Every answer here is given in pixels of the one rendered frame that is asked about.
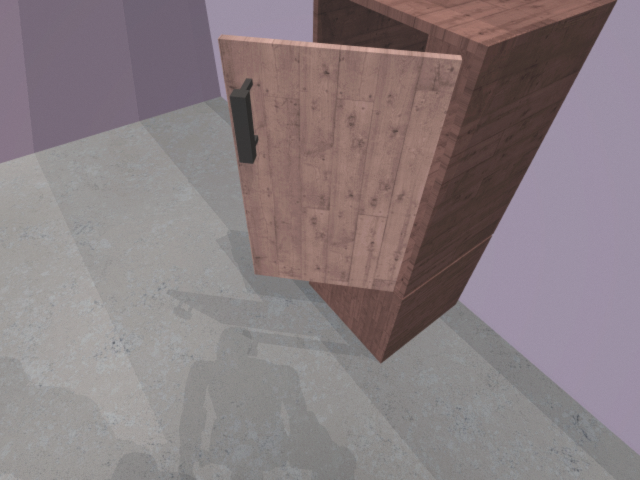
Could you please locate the cupboard door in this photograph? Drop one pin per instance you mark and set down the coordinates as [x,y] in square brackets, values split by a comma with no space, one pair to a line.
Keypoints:
[346,139]

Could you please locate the handle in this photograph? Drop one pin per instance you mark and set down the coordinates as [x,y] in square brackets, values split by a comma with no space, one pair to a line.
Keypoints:
[243,122]

